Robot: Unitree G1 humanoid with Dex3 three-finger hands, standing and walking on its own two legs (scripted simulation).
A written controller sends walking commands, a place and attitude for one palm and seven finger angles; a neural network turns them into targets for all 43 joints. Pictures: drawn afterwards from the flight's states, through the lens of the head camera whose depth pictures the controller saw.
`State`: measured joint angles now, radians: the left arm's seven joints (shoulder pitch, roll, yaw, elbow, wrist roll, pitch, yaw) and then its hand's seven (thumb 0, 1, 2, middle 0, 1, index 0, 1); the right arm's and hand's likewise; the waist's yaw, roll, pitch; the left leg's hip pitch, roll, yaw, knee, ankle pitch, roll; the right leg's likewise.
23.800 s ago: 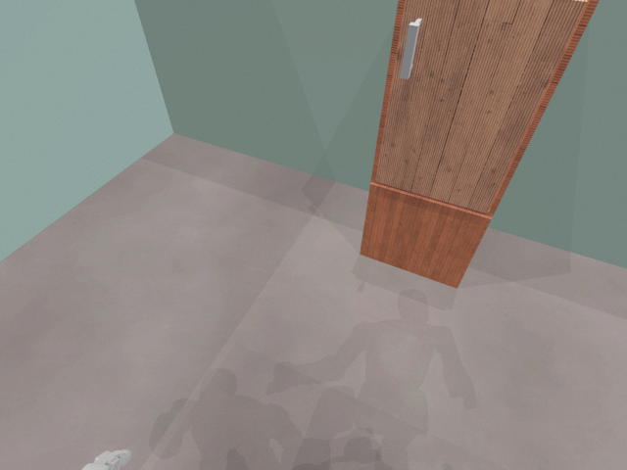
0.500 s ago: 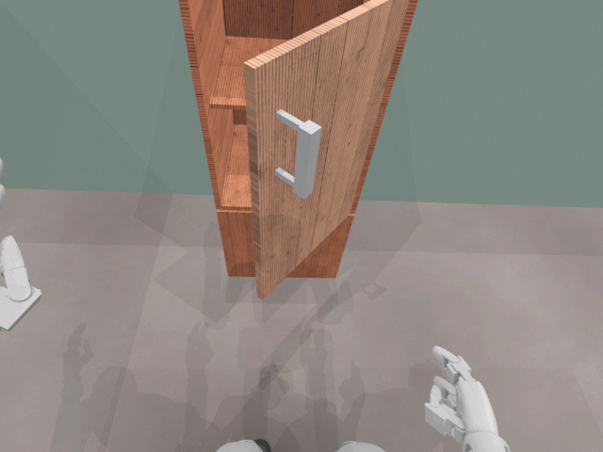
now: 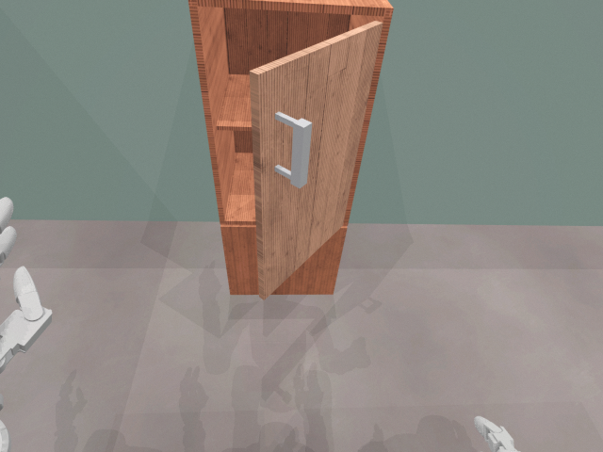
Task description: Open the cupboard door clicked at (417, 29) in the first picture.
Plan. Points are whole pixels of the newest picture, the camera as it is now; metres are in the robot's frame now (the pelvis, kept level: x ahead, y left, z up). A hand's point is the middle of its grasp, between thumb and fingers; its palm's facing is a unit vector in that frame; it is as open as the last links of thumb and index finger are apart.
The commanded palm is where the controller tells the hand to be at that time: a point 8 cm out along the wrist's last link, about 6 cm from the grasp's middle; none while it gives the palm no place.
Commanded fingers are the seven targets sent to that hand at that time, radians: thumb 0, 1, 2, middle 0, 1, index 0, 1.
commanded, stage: stop stepping back and stand still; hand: left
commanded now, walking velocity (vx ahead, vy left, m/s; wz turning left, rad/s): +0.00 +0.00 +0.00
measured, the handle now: (290, 150) +0.57 +0.05 +0.12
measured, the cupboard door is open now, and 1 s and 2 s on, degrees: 49 49 49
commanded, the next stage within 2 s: let the arm hang, fingers relaxed in 0.26 s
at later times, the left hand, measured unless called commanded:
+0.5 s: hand (103, 438) +0.15 +0.25 -0.04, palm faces +0.15 -0.90 -0.41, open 7.4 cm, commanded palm none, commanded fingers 0.00 0.90 0.90 -0.20 -0.30 -0.20 -0.30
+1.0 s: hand out of the picture -0.06 +0.21 -0.16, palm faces +0.06 -0.97 -0.25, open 7.3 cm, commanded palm none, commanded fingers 0.00 0.90 0.90 -0.20 -0.30 -0.20 -0.30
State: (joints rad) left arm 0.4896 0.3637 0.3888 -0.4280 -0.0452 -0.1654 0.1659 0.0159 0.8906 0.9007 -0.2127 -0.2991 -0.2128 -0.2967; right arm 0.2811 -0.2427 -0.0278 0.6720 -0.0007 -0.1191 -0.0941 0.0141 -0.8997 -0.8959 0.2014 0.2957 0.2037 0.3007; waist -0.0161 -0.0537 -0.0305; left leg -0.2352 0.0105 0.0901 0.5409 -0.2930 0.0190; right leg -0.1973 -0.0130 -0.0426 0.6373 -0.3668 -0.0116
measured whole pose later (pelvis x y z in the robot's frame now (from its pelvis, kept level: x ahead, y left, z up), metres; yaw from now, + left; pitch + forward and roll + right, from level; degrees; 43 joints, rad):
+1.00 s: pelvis -0.04 +0.01 +0.01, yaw +2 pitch -1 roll +0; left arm 0.29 0.19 0.02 1.11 0.01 0.02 0.02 0.00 0.92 0.90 -0.20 -0.30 -0.20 -0.29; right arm 0.33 -0.14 -0.01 1.08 -0.03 0.03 -0.02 0.00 -0.90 -0.90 0.20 0.30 0.20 0.30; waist -0.01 0.04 0.05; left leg -0.25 -0.02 -0.02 0.47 -0.20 0.02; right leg -0.25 0.00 -0.08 0.44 -0.18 -0.03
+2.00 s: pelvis +0.00 +0.00 +0.01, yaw +2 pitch -1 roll +0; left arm 0.26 0.12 0.01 1.16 0.00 -0.01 0.03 0.01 0.91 0.90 -0.20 -0.30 -0.20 -0.29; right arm 0.28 -0.13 0.00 1.15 -0.02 0.00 -0.04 0.00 -0.90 -0.90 0.20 0.30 0.20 0.30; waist -0.01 0.02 0.05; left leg -0.15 -0.01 -0.02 0.41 -0.23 0.00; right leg -0.17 0.01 -0.08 0.41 -0.22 -0.04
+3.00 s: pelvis -0.01 -0.05 +0.01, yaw -23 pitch +1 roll +2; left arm 0.21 0.19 0.07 0.95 0.02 0.03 0.01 0.00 0.91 0.90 -0.21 -0.30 -0.21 -0.29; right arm 0.06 -0.23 -0.07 0.90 -0.01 0.06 -0.03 0.00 -0.90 -0.90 0.20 0.30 0.20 0.30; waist 0.02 0.00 0.12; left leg -0.46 0.04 0.01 0.99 -0.43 -0.07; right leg -0.27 0.07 0.11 0.50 -0.24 -0.06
